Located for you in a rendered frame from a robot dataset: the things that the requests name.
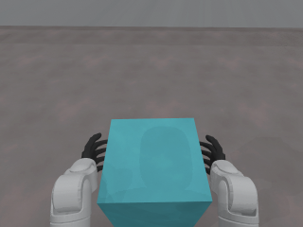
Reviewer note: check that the carton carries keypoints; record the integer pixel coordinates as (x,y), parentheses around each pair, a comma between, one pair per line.
(153,174)

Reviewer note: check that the robot right hand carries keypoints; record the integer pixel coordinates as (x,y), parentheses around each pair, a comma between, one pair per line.
(215,154)

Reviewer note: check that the robot left forearm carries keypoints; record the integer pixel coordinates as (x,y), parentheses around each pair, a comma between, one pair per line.
(71,196)

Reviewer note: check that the robot left hand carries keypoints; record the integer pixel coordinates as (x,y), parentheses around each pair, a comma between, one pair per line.
(91,152)

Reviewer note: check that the robot right forearm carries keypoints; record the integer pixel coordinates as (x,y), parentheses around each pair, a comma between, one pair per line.
(237,196)

